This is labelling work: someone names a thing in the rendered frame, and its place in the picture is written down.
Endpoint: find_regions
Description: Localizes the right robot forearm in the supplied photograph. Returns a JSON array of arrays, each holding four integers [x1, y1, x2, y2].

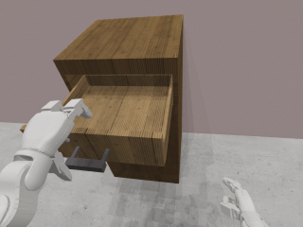
[[240, 211, 270, 227]]

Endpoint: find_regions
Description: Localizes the drawer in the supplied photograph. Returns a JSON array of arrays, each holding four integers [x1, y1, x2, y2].
[[20, 74, 173, 166]]

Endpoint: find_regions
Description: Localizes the robot right hand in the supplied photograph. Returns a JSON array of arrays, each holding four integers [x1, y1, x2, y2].
[[220, 177, 257, 220]]

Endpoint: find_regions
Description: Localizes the left robot forearm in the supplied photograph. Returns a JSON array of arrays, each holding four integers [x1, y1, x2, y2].
[[0, 149, 53, 227]]

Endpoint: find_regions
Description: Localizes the cabinet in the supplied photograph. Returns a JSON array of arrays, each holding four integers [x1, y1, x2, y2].
[[53, 14, 184, 183]]

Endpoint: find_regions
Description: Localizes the handle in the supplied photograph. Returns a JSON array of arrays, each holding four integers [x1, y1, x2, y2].
[[65, 146, 110, 173]]

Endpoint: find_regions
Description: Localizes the robot left hand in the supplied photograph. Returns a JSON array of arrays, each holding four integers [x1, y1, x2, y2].
[[21, 98, 93, 182]]

